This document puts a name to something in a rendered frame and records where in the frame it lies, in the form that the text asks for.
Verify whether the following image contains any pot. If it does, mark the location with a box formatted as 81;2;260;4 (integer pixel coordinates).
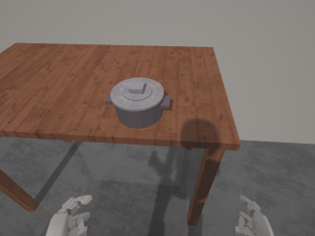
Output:
105;93;171;129

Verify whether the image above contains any robot right hand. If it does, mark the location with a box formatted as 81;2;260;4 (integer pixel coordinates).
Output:
235;195;275;236

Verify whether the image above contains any robot left hand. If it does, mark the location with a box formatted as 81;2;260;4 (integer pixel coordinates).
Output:
45;195;93;236

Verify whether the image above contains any table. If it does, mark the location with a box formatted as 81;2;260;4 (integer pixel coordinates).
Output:
0;42;241;225

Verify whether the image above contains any knob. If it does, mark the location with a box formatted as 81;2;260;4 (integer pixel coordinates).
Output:
128;81;146;93

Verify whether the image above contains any lid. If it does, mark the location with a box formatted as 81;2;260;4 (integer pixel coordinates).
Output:
110;78;164;112

